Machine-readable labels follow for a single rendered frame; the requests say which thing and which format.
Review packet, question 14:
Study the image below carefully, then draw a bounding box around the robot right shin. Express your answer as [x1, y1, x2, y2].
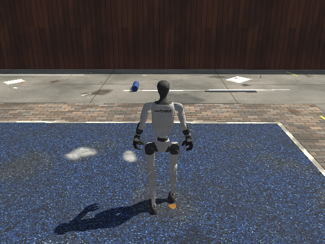
[170, 164, 177, 196]

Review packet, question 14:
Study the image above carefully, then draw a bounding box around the left robot foot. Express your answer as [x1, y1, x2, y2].
[149, 202, 157, 215]

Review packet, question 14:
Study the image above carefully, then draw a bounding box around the robot left upper arm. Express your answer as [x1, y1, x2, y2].
[138, 102, 153, 130]

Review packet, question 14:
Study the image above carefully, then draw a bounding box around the robot right forearm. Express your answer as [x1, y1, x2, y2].
[182, 123, 192, 142]

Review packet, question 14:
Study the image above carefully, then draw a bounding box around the robot right upper arm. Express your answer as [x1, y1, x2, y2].
[174, 103, 187, 131]

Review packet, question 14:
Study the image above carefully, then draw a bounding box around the robot right hand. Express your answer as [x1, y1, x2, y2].
[182, 140, 193, 151]

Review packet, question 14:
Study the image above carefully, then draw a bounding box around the robot left hand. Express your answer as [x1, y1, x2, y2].
[133, 139, 145, 150]

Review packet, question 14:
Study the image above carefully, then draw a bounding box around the robot left forearm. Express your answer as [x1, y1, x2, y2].
[134, 122, 143, 141]

